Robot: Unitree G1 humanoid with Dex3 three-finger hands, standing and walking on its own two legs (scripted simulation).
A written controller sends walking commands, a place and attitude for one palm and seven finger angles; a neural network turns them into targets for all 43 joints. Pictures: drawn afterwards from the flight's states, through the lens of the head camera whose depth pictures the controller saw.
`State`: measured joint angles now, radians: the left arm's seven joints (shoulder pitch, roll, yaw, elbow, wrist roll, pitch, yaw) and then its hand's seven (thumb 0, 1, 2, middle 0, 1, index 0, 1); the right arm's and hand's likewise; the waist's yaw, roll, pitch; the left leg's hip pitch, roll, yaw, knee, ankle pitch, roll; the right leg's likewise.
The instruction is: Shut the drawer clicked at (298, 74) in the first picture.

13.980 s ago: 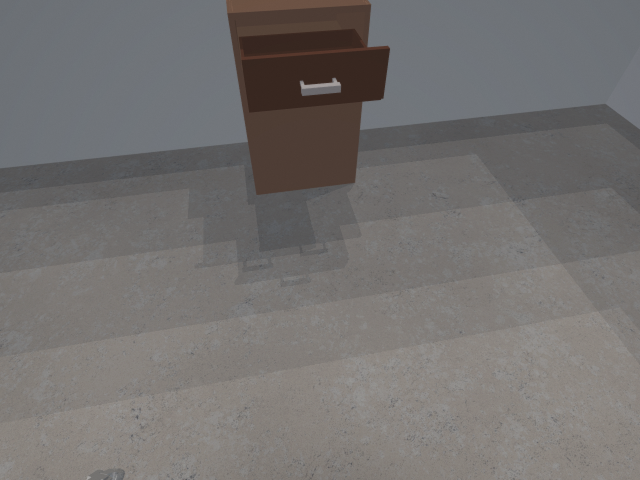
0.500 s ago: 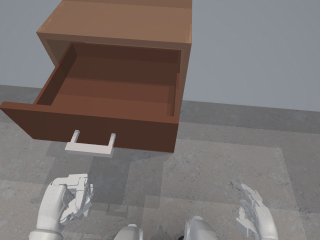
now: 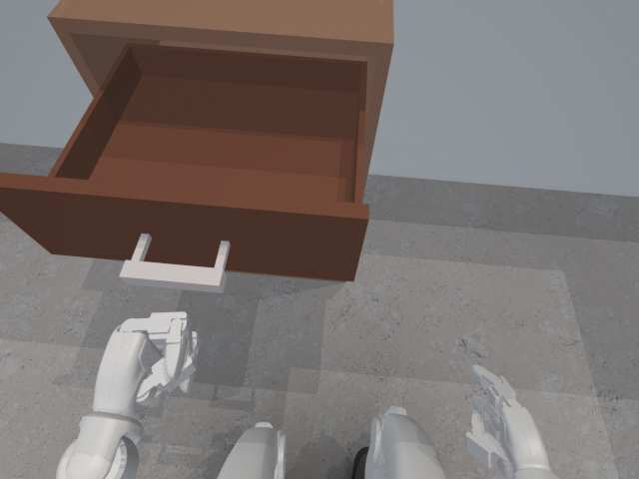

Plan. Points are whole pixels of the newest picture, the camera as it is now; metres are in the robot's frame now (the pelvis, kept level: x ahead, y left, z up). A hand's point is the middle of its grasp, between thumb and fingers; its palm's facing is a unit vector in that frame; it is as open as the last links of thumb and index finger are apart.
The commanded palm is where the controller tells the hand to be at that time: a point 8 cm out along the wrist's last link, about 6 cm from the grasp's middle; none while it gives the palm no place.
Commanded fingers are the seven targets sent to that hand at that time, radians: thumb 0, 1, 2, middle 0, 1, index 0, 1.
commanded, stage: bring the fist close to the handle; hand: left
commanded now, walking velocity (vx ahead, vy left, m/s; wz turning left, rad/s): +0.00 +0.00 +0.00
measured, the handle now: (179, 261) +0.36 +0.19 +0.03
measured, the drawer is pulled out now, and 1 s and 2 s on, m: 0.28 0.26 0.13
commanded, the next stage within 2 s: push the drawer shut in 0.26 s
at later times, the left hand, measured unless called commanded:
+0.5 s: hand (189, 358) +0.25 +0.15 +0.03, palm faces -0.07 -1.00 -0.05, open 3.3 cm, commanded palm +0.24 +0.21 +0.04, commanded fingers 0.00 0.90 0.90 -1.40 -1.60 -1.40 -1.60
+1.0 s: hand (200, 314) +0.30 +0.16 +0.03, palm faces -0.08 -1.00 -0.05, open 3.0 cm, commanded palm +0.30 +0.21 +0.04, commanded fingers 0.00 0.90 0.90 -1.40 -1.60 -1.40 -1.60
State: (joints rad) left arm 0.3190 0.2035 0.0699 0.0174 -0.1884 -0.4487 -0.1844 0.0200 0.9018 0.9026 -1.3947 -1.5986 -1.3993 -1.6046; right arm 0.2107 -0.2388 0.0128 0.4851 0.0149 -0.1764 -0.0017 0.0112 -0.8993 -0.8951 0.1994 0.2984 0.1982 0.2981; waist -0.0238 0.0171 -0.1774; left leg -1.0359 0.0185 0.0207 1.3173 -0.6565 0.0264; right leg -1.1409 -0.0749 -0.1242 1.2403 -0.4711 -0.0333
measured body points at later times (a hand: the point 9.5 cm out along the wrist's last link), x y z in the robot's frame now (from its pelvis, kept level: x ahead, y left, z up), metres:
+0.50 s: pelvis +0.01 +0.00 +0.00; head +0.11 +0.01 +0.44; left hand +0.25 +0.21 +0.04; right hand +0.20 -0.23 -0.08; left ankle -0.01 +0.10 -0.62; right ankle +0.06 -0.11 -0.62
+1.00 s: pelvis +0.00 +0.00 +0.00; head +0.11 +0.01 +0.44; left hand +0.30 +0.21 +0.03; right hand +0.17 -0.24 -0.09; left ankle -0.01 +0.10 -0.62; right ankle +0.06 -0.11 -0.62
